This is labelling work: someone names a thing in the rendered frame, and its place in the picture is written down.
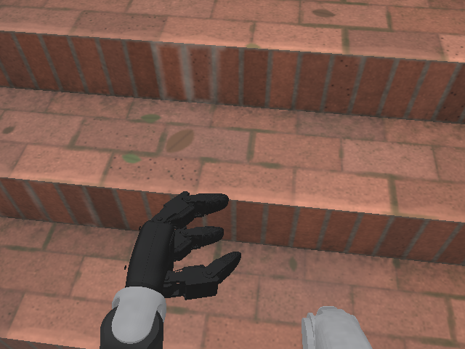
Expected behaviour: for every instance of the robot right thigh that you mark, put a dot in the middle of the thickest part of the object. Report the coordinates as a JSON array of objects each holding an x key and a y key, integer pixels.
[{"x": 333, "y": 329}]

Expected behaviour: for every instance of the robot left forearm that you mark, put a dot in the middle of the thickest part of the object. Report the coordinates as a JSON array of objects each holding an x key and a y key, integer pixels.
[{"x": 135, "y": 321}]

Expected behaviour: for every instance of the robot left hand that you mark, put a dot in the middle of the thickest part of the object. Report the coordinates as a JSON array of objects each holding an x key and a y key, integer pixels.
[{"x": 159, "y": 245}]

